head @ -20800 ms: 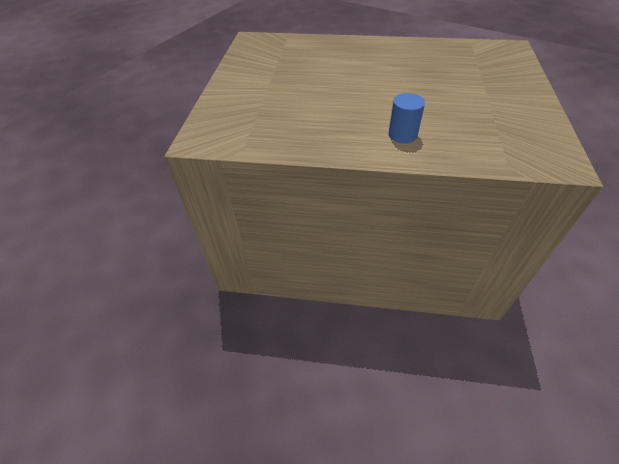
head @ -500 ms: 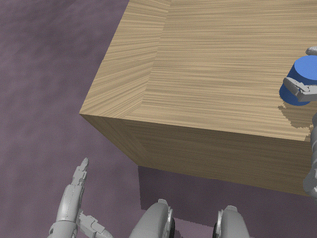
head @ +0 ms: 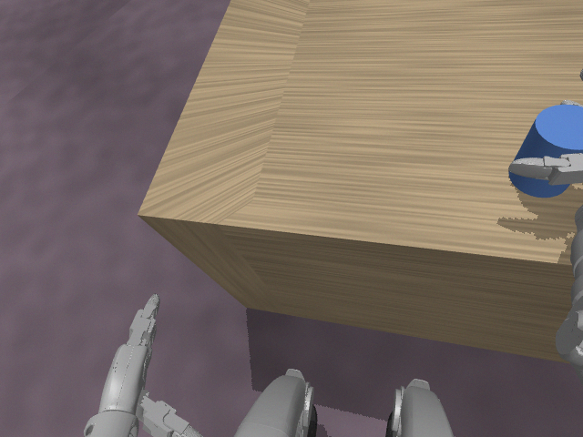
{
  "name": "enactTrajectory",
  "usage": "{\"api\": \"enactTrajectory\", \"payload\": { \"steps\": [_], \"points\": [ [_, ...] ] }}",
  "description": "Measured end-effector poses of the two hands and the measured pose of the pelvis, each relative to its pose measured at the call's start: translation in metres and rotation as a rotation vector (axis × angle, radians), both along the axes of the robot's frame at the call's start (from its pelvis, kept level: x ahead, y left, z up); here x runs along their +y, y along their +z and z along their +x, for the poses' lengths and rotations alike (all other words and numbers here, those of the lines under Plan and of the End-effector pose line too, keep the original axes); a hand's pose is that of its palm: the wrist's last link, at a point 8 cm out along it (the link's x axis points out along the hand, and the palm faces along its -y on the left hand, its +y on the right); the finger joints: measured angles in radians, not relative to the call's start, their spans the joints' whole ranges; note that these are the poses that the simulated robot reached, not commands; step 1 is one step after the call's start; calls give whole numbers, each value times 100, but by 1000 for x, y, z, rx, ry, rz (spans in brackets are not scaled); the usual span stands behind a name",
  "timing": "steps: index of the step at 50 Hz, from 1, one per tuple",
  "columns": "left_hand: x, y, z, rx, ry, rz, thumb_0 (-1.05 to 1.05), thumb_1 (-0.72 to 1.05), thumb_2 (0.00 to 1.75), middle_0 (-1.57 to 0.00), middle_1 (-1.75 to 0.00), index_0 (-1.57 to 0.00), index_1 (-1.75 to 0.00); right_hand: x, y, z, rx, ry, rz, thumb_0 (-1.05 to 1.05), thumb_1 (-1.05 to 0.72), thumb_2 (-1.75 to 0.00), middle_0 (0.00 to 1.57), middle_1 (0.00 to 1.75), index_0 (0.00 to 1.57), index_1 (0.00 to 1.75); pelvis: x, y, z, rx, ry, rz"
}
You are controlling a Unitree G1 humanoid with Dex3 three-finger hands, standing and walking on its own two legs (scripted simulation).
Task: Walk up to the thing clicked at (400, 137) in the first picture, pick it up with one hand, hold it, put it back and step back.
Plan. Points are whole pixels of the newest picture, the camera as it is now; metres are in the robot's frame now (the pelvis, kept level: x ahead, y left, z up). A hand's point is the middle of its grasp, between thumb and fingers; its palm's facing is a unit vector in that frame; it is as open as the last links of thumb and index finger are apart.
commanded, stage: withdraw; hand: right
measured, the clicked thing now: (553, 153) +0.51 -0.24 +0.02
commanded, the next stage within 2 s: rise in 0.38 s
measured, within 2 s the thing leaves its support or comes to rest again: neither
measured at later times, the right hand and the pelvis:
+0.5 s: hand out of the picture +0.51 -0.32 +0.16, palm faces +0.34 +0.94 -0.03, open 17.0 cm; pelvis +0.02 +0.00 +0.03, yaw -1 degrees
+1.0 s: hand out of the picture +0.41 -0.36 +0.12, palm faces +0.42 +0.82 -0.38, open 17.3 cm; pelvis +0.05 -0.01 +0.06, yaw -1 degrees
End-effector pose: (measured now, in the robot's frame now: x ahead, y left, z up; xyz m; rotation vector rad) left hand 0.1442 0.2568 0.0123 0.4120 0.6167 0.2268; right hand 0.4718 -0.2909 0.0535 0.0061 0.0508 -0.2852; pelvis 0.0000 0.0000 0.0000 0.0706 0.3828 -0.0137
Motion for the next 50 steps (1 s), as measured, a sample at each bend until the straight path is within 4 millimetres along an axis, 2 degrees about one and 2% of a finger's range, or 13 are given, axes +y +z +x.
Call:
{"api": "enactTrajectory", "payload": {
  "steps": [7, 11, 15, 19, 23, 26, 30, 34, 39, 42, 46, 50],
  "points": [
    [2, 2, 1, 4, 3, 7, -1, -52, 5, -6, -6, -6, -6, -3, 1, 0, -6, -2, -4, 0, 41, -21, 36, 29, 36, 29, 1, 0, 0, -1, -1, -1],
    [4, 4, -1, 11, 16, 8, -1, -52, 4, -6, -6, -6, -6, -12, 10, 1, -13, -22, -9, 0, 41, -17, 27, 22, 26, 22, 1, 3, 1, -9, 1, -2],
    [5, 1, -5, 45, 37, -8, -1, -51, 4, -6, -5, -6, -6, -29, 32, 2, -36, -56, -16, 0, 43, -11, 19, 14, 18, 14, 1, 9, 3, -21, 0, -1],
    [2, -3, -4, 76, 53, -30, -1, -52, 4, -6, -5, -6, -5, -50, 67, 5, -63, -76, -39, -1, 45, -6, 14, 9, 13, 9, -1, 17, 8, -36, -1, -1],
    [-3, -4, 3, 81, 52, -62, -1, -52, 4, -6, -5, -6, -5, -66, 98, 4, -57, -70, -45, -1, 45, -4, 11, 6, 10, 6, -3, 25, 14, -50, -7, -3],
    [-9, -1, 13, 61, 32, -83, -1, -53, 4, -6, -5, -6, -5, -72, 109, 2, -32, -51, -39, -1, 44, -4, 9, 5, 8, 5, -5, 30, 18, -58, -11, -6],
    [-15, 5, 25, 46, 19, -121, -1, -53, 5, -6, -5, -6, -6, -79, 102, -5, 122, -63, -122, 0, 43, -4, 8, 5, 8, 5, -7, 38, 23, -73, -8, -15],
    [-12, 7, 26, 83, 29, -142, -1, -53, 5, -7, -5, -6, -6, -90, 93, -15, 223, -113, -162, -1, 45, -4, 8, 5, 7, 5, -8, 45, 29, -86, -3, -21],
    [-5, -3, 18, 193, 62, -153, 0, -52, 6, -6, -6, -6, -6, -113, 94, -32, 266, -215, -192, -1, 49, -5, 8, 6, 7, 6, -10, 52, 34, -102, 0, -23],
    [-11, -9, 21, 231, 52, -175, -1, -52, 6, -6, -6, -6, -6, -121, 97, -45, 276, -252, -226, -1, 50, -5, 7, 6, 7, 6, -10, 55, 38, -114, 0, -23],
    [-24, -7, 37, 199, 20, -220, -1, -52, 7, -6, -6, -6, -6, -120, 99, -67, 278, -253, -278, -1, 51, -5, 7, 6, 6, 6, -11, 60, 44, -139, -3, -27],
    [-26, 5, 55, 114, 13, -238, -1, -52, 7, -6, -6, -6, -6, -103, 95, -99, 271, -211, -309, -1, 51, -5, 7, 6, 6, 6, -13, 64, 51, -176, -5, -35]
  ]
}}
